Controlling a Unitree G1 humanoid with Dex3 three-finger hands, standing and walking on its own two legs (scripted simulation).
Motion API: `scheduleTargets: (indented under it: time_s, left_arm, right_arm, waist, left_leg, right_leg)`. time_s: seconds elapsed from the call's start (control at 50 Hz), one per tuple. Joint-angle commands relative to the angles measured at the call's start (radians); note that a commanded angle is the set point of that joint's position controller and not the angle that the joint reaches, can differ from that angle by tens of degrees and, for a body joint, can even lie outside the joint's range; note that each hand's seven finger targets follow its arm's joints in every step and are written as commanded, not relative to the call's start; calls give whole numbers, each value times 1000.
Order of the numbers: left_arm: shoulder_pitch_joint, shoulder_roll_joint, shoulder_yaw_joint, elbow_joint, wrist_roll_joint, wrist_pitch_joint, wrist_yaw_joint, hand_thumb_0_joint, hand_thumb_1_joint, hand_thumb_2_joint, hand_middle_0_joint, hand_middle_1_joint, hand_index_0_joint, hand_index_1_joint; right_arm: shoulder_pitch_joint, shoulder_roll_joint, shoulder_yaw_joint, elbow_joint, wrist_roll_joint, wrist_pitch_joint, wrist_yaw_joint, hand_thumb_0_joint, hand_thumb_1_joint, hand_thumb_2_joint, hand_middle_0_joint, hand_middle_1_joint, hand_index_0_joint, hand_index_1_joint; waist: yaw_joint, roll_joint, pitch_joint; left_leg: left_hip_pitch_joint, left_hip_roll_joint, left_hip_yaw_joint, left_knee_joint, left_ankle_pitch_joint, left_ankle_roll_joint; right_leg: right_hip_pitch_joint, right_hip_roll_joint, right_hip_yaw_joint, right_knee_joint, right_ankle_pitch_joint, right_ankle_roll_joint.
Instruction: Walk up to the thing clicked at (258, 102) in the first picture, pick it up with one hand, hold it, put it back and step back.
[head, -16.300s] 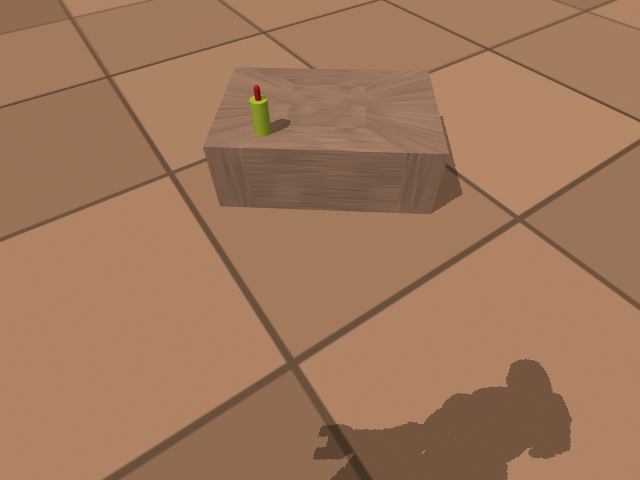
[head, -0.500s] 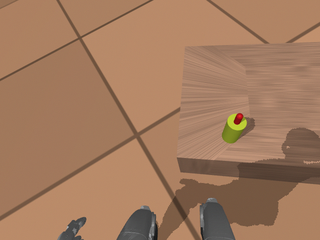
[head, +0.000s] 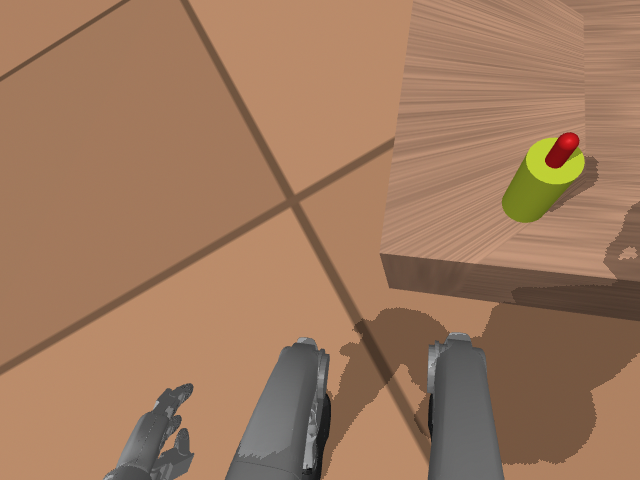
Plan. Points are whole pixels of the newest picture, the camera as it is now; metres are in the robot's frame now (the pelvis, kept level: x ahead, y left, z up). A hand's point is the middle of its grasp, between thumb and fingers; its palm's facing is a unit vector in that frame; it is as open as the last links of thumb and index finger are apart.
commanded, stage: approach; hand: right
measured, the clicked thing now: (543, 176) +0.49 -0.25 -0.13
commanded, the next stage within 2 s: close in in 0.20 s
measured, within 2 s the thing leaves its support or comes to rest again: neither
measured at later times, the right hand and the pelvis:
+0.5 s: hand (600, 188) +0.48 -0.33 -0.16, palm faces +0.22 +0.97 -0.02, open 16.9 cm; pelvis -0.05 +0.02 -0.18, yaw +6 degrees
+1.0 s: hand (558, 190) +0.48 -0.28 -0.16, palm faces +0.19 +0.98 -0.03, open 16.8 cm; pelvis -0.04 +0.03 -0.18, yaw +5 degrees
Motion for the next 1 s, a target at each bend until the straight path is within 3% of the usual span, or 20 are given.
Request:
scheduleTargets:
  time_s: [0.0,0.04,0.1,0.16,0.2,0.22,0.24,0.26,0.28,0.32,0.36,0.42,0.48,0.56,0.58,0.6,0.68,0.78,0.82,0.98]
  left_arm:
    - [124,230,72,-29,22,6,12,0,894,921,-175,-284,-166,-293]
    - [122,237,75,-22,32,21,3,0,900,921,-178,-287,-170,-295]
    - [130,252,84,-23,42,44,-11,0,914,913,-181,-289,-176,-293]
    - [136,248,87,-10,42,69,-31,0,920,913,-181,-291,-177,-294]
    - [136,247,78,2,44,79,-38,0,936,907,-186,-297,-186,-297]
    - [136,253,72,-10,46,84,-41,0,932,907,-186,-294,-185,-294]
    - [129,234,49,-18,45,91,-47,0,936,903,-188,-296,-189,-294]
    - [134,250,64,-16,49,99,-48,0,935,900,-188,-295,-190,-292]
    - [121,240,54,-11,47,107,-54,0,936,900,-190,-297,-192,-293]
    - [118,241,46,-8,50,114,-59,0,922,892,-188,-298,-195,-291]
    - [109,243,31,-32,50,127,-63,0,918,891,-189,-298,-196,-290]
    - [95,250,49,-40,45,141,-64,0,933,889,-188,-301,-199,-289]
    - [98,236,49,-59,37,151,-61,0,931,892,-185,-300,-195,-289]
    - [120,227,78,-52,22,165,-55,0,926,896,-181,-297,-188,-289]
    - [115,227,77,-61,19,166,-52,0,922,899,-181,-296,-187,-289]
    - [128,236,89,-46,16,169,-51,0,917,901,-182,-294,-186,-289]
    - [131,214,83,-45,9,173,-54,0,922,899,-186,-298,-192,-292]
    - [117,204,90,-46,10,175,-59,0,913,902,-195,-301,-198,-297]
    - [115,204,93,-52,9,173,-57,0,928,894,-195,-303,-202,-295]
    - [122,198,97,-39,17,179,-54,0,926,892,-192,-300,-198,-293]
  right_arm:
    - [-366,-495,-114,-223,8,-65,4,0,438,0,114,17,89,17]
    - [-373,-480,-108,-183,-17,-36,0,0,429,0,116,16,88,16]
    - [-479,-560,-131,-296,-71,12,-31,0,421,0,113,17,85,17]
    - [-501,-475,-61,-205,-107,77,-62,0,400,0,117,13,87,13]
    - [-530,-509,-67,-225,-127,82,-89,0,373,0,122,10,89,10]
    - [-553,-555,-84,-281,-133,78,-102,0,384,0,119,13,88,13]
    - [-582,-546,-71,-318,-134,71,-113,0,396,0,120,13,89,12]
    - [-535,-542,-74,-263,-143,82,-127,0,387,0,114,15,85,15]
    - [-509,-471,-35,-191,-142,88,-135,0,391,0,113,15,84,15]
    - [-484,-464,-36,-173,-140,86,-156,0,356,0,122,5,92,5]
    - [-540,-543,-64,-296,-144,79,-184,0,381,0,114,9,88,9]
    - [-522,-462,-27,-303,-139,100,-220,0,385,0,102,12,80,12]
    - [-561,-447,7,-452,-145,112,-253,0,365,0,104,11,80,10]
    - [-490,-368,30,-512,-127,157,-290,0,352,0,101,11,76,11]
    - [-487,-332,50,-519,-119,163,-294,0,364,0,101,12,77,12]
    - [-418,-340,19,-484,-108,176,-302,0,377,0,100,14,76,14]
    - [-389,-279,32,-526,-87,181,-316,0,352,0,107,12,81,12]
    - [-352,-186,69,-480,-77,176,-321,0,346,0,107,15,80,15]
    - [-383,-164,91,-493,-72,167,-321,0,367,-1,101,18,76,18]
    - [-447,-171,95,-531,-74,147,-339,0,353,0,106,17,75,17]
  waist:
    - [-52,-386,-598]
    - [-45,-405,-587]
    - [-59,-480,-749]
    - [-1,-416,-711]
    - [18,-371,-677]
    - [9,-396,-727]
    - [4,-405,-757]
    - [11,-405,-730]
    - [24,-357,-626]
    - [37,-299,-535]
    - [8,-371,-612]
    - [9,-392,-574]
    - [-5,-456,-656]
    - [-18,-447,-670]
    - [0,-424,-653]
    - [-12,-397,-631]
    - [-5,-348,-592]
    - [18,-279,-488]
    - [28,-271,-499]
    - [1,-308,-625]
  left_leg:
    - [-94,-10,72,30,301,89]
    - [-148,-13,81,89,297,90]
    - [-159,-20,81,144,312,94]
    - [-211,-31,104,191,278,91]
    - [-240,-37,119,215,228,88]
    - [-220,-37,118,231,235,89]
    - [-217,-38,121,246,233,90]
    - [-225,-39,127,262,223,89]
    - [-283,-44,138,275,177,91]
    - [-308,-51,152,297,154,89]
    - [-286,-53,148,317,145,93]
    - [-349,-63,158,342,73,99]
    - [-340,-67,158,352,72,105]
    - [-334,-72,158,349,105,105]
    - [-333,-73,158,345,118,102]
    - [-321,-73,156,344,127,101]
    - [-310,-73,152,347,174,97]
    - [-345,-71,148,332,129,97]
    - [-340,-69,144,327,119,98]
    - [-285,-65,131,352,198,99]
  right_leg:
    - [581,-16,-6,-10,430,-24]
    - [541,-22,3,35,429,-18]
    - [570,-24,-6,101,438,-18]
    - [453,-24,6,163,359,-28]
    - [332,-22,9,210,253,-36]
    - [315,-19,3,228,244,-36]
    - [311,-15,-2,238,234,-35]
    - [284,-17,-2,250,224,-35]
    - [204,-13,0,260,159,-39]
    - [88,-16,3,297,105,-49]
    - [98,-13,-8,311,90,-45]
    - [54,-11,-9,318,2,-46]
    - [97,-11,-19,313,-2,-40]
    - [95,-12,-28,311,29,-40]
    - [82,-12,-27,319,42,-42]
    - [56,-13,-27,319,54,-44]
    - [15,-15,-26,335,102,-49]
    - [-71,-15,-23,335,40,-60]
    - [-71,-13,-23,335,29,-63]
    - [17,-14,-31,356,122,-50]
